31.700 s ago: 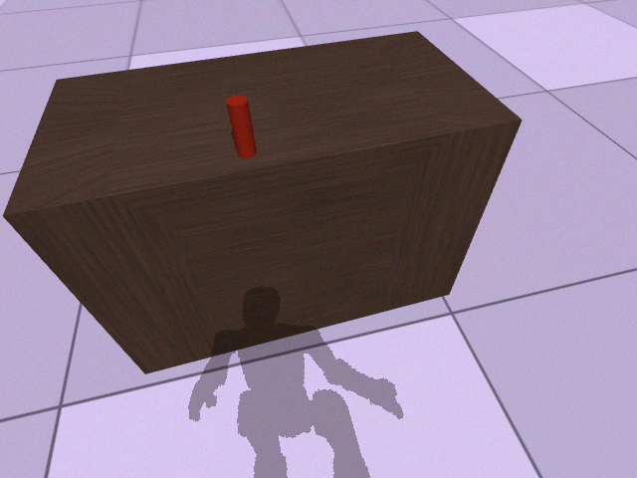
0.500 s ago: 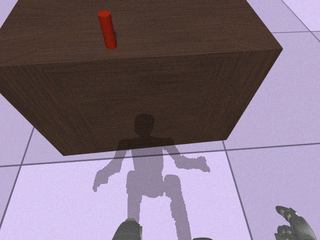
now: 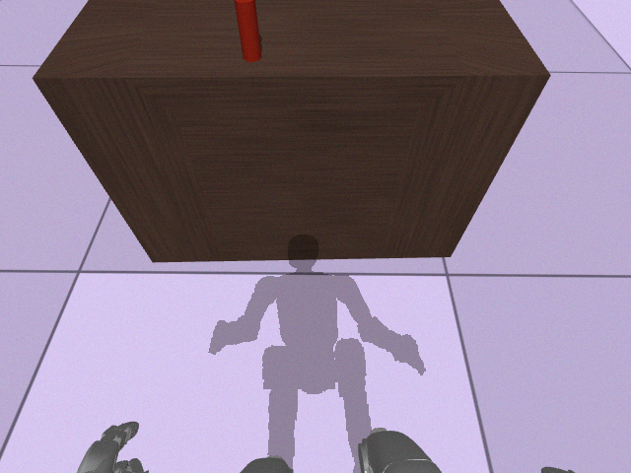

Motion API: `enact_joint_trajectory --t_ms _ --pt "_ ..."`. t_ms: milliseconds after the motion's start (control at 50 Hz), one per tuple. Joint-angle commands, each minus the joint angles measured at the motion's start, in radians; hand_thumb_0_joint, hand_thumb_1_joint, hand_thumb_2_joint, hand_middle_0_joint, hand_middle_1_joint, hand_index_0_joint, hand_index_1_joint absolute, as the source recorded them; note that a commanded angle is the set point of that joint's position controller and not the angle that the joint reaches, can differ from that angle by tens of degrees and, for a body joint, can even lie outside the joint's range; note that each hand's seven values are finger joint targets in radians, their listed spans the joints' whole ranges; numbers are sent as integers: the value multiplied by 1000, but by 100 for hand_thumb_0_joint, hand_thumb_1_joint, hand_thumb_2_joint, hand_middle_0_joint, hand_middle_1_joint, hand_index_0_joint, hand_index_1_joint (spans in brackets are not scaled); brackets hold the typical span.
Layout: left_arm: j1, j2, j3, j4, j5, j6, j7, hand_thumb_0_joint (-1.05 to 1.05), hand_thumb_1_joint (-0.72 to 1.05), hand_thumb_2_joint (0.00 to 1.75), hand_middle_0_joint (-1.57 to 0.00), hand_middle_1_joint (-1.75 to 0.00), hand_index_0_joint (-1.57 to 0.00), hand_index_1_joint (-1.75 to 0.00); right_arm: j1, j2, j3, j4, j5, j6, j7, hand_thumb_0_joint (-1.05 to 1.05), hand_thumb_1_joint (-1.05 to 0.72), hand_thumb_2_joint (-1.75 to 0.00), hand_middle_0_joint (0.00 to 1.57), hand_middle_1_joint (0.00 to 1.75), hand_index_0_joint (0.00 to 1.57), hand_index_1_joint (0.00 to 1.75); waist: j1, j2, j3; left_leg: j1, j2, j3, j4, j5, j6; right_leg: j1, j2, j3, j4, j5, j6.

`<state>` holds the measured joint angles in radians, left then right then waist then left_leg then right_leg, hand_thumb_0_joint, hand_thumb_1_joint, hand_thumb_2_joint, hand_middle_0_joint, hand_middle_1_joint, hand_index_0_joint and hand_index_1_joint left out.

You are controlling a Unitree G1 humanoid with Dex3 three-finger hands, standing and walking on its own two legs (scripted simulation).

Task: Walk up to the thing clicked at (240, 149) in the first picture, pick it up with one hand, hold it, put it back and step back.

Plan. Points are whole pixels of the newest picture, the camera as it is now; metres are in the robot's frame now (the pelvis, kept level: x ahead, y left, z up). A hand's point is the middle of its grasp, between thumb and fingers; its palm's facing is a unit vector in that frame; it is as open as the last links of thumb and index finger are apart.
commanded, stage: step back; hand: left
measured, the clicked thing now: (248, 29) +0.94 +0.17 +0.06
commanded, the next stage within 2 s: stand in 1.38 s
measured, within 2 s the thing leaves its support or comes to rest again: neither
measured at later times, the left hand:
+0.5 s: hand out of the picture -0.09 +0.26 -0.12, palm faces +0.01 -0.88 -0.48, open 7.4 cm
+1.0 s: hand out of the picture -0.02 +0.23 -0.13, palm faces +0.03 -0.92 -0.39, open 7.4 cm
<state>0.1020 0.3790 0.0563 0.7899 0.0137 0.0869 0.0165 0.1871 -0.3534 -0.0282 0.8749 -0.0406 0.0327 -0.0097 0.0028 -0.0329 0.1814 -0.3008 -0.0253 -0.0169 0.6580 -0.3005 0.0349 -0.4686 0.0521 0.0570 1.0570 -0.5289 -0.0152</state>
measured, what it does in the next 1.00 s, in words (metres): walks backwards: right foot, then left foot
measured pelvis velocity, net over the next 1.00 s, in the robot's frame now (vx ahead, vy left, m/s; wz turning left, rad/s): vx -0.09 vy -0.04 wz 0.03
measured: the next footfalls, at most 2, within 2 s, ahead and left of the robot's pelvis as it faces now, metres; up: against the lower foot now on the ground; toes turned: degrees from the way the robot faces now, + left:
right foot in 0.20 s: -0.10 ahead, -0.15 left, +0.00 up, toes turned -2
left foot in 0.56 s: -0.08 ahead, +0.12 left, +0.00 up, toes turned +0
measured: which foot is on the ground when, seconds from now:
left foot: down 0.00-0.24, up 0.26-0.54, down 0.56-0.86, up 0.88-1.00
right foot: up 0.00-0.18, down 0.20-0.60, up 0.62-0.82, down 0.84-1.00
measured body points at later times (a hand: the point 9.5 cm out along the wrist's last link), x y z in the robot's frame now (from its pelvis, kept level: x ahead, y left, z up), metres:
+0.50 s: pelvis -0.13 -0.03 +0.00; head -0.11 -0.06 +0.45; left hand -0.09 +0.31 -0.09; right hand -0.07 -0.35 -0.14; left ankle -0.12 +0.13 -0.70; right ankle -0.14 -0.15 -0.72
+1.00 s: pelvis -0.09 -0.04 +0.00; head -0.08 -0.05 +0.45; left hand -0.02 +0.27 -0.11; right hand -0.02 -0.35 -0.13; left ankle -0.11 +0.11 -0.69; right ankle -0.07 -0.14 -0.72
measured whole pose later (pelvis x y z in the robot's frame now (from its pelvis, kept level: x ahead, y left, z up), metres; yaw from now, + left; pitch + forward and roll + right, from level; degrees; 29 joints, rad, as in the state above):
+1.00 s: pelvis -0.09 -0.04 +0.00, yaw +2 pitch -2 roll +0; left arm 0.18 0.34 0.04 0.98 0.04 -0.04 -0.01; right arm 0.22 -0.40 -0.05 0.99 -0.02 0.02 0.00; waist 0.02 0.04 0.07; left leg -0.34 -0.01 -0.09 0.89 -0.51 0.01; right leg -0.29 -0.01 -0.06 0.62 -0.30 -0.03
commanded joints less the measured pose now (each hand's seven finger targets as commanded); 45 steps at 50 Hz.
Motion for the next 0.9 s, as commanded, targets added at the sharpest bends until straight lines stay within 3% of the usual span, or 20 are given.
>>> enact_joint_trajectory --t_ms 0,120,180,220,240,260,320,400,440,520,540,560,580,620,660,740,800,820,840,880 --pt "77 203 73 -37 -6 -28 6 0 90 90 -20 -30 -20 -30 -102 -268 -75 -121 -6 -22 -28 0 -90 -90 20 30 20 30 46 138 -160 -61 266 -196 -255 415 195 64 42 90 217 6 -2" --pt "130 179 49 12 -2 -83 11 0 90 90 -20 -30 -20 -30 -49 -265 -87 -106 -3 10 0 0 -90 -90 20 30 20 30 -20 257 -259 207 224 -172 -187 148 179 122 -34 -45 -403 30 39" --pt "224 184 59 100 15 -109 19 0 90 90 -20 -30 -20 -30 -62 -263 -83 -89 8 35 12 0 -90 -90 20 30 20 30 22 180 -291 72 159 -102 -53 -3 108 358 -7 -93 -753 237 11" --pt "207 330 100 88 44 -118 23 0 90 90 -20 -30 -20 -30 -65 -161 -50 -121 10 26 12 0 -90 -90 20 30 20 30 39 -151 -204 -374 -46 -72 199 -256 -6 435 -300 414 -763 43 -84" --pt "122 422 114 40 51 -116 28 0 90 90 -20 -30 -20 -30 -161 -221 -75 -141 3 29 -3 0 -90 -90 20 30 20 30 103 -177 -134 -258 9 -209 334 -292 -46 106 -516 606 -828 -20 -258" --pt "30 402 114 27 38 -120 30 0 90 90 -20 -30 -20 -30 -147 -277 -100 -120 11 32 0 0 -90 -90 20 30 20 30 52 -135 -52 -201 53 -248 452 -242 -46 -28 -530 594 -852 -89 -272" --pt "-41 262 78 38 28 -130 31 0 90 90 -20 -30 -20 -30 -31 -223 -77 -42 26 16 13 0 -90 -90 20 30 20 30 -45 -27 -59 -216 -44 -170 449 -81 -59 142 -271 133 -675 381 -148" --pt "131 288 89 72 41 -134 13 0 90 90 -20 -30 -20 -30 -107 -221 -70 -61 9 -3 26 0 -90 -90 20 30 20 30 74 -127 -85 -241 5 -80 220 -126 -73 284 -259 163 -697 55 -141" --pt "117 303 101 70 43 -130 8 0 90 90 -20 -30 -20 -30 -90 -219 -73 -53 2 -16 34 0 -90 -90 20 30 20 30 75 -184 -94 -218 36 -68 91 -177 -70 320 -298 207 -724 -124 -161" --pt "85 283 73 66 28 -109 -8 0 90 90 -20 -30 -20 -30 9 -220 -89 15 3 -46 34 0 -90 -90 20 30 20 30 18 -144 -143 123 -7 49 -229 -77 -30 174 -271 110 -596 55 -128" --pt "112 230 53 67 28 -105 -9 0 90 90 -20 -30 -20 -30 47 -228 -99 39 -1 -54 29 0 -90 -90 20 30 20 30 5 -56 -177 247 -8 6 -266 -50 -19 111 -225 54 -464 138 -101" --pt "124 178 37 55 22 -105 -11 0 90 90 -20 -30 -20 -30 112 -285 -118 49 -8 -60 23 0 -90 -90 20 30 20 30 -27 127 -212 357 136 -245 -324 -184 34 -45 -150 -19 -256 102 -57" --pt "51 176 37 42 6 -107 -9 0 90 90 -20 -30 -20 -30 137 -392 -132 41 -9 -61 21 0 -90 -90 20 30 20 30 -64 265 -168 283 349 -616 -448 -510 167 -217 -37 -128 -108 -66 -11" --pt "20 275 59 54 13 -119 -11 0 90 90 -20 -30 -20 -30 56 -388 -136 24 5 -61 23 0 -90 -90 20 30 20 30 -32 152 -51 79 402 -590 -463 -505 252 -109 -121 8 -67 -46 -23" --pt "69 236 53 77 10 -133 -22 0 90 90 -20 -30 -20 -30 18 -294 -104 13 -3 -68 21 0 -90 -90 20 30 20 30 -9 140 -72 137 274 -365 -383 -260 179 -103 -124 -12 -167 24 -23" --pt "91 200 55 102 7 -137 -31 0 90 90 -20 -30 -20 -30 17 -280 -98 15 1 -67 22 0 -90 -90 20 30 20 30 -15 215 -101 29 224 -238 -330 -62 144 105 -75 -87 -342 103 -2" --pt "220 192 60 170 7 -147 -8 0 90 90 -20 -30 -20 -30 -79 -204 -64 -8 21 -45 17 0 -90 -90 20 30 20 30 87 151 -161 -123 149 -98 -84 5 61 409 -46 -101 -600 313 1" --pt "233 248 77 174 19 -152 1 0 90 90 -20 -30 -20 -30 -50 -143 -44 -15 26 -41 11 0 -90 -90 20 30 20 30 87 -10 -167 -200 59 -57 84 -88 26 444 -129 65 -676 253 -9" --pt "217 319 90 153 30 -158 9 0 90 90 -20 -30 -20 -30 -5 -103 -29 -21 30 -37 5 0 -90 -90 20 30 20 30 69 -147 -167 -277 -49 -83 217 -251 -16 410 -348 424 -804 134 -70" --pt "29 339 87 99 30 -150 5 0 90 90 -20 -30 -20 -30 50 -230 -74 41 22 -26 -8 0 -90 -90 20 30 20 30 15 -55 -108 -121 38 -112 294 -296 -25 140 -456 492 -827 -112 -221"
